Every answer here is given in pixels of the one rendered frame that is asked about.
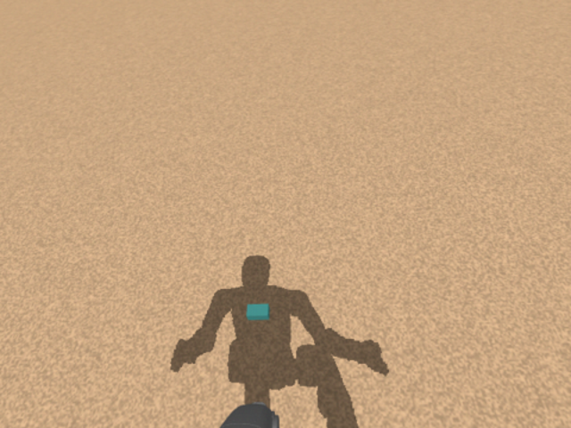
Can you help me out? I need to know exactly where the small box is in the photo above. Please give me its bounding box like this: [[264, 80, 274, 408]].
[[246, 304, 269, 320]]

